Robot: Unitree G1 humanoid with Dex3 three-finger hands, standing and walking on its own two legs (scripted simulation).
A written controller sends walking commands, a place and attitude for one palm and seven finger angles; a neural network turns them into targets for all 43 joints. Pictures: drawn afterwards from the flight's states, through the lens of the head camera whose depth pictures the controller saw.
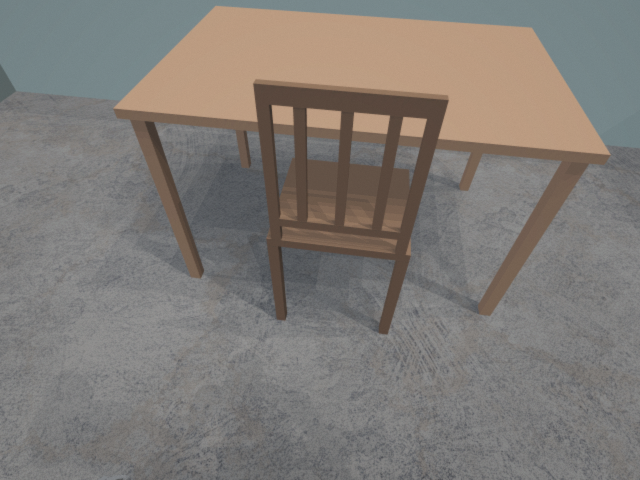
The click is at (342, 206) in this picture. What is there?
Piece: chair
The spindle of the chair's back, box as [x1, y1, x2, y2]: [334, 111, 353, 225]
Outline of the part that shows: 341,111 334,223 338,225 343,225 353,118 353,112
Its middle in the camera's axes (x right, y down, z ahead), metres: +0.05 -0.15 +0.89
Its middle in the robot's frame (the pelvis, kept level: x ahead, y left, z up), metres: +0.76 -0.01 -0.08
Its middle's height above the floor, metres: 0.69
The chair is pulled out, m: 0.00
